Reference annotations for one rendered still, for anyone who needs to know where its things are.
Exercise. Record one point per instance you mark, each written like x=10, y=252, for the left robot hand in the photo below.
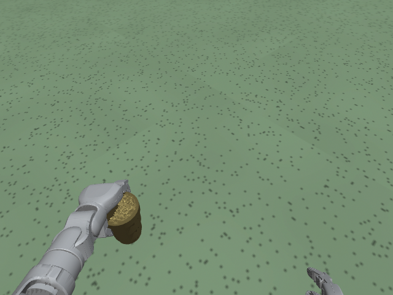
x=108, y=195

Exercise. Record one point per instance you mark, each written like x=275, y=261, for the cup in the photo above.
x=125, y=219

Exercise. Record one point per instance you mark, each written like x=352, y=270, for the right robot hand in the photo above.
x=324, y=282

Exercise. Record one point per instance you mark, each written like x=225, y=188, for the left robot arm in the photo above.
x=59, y=267

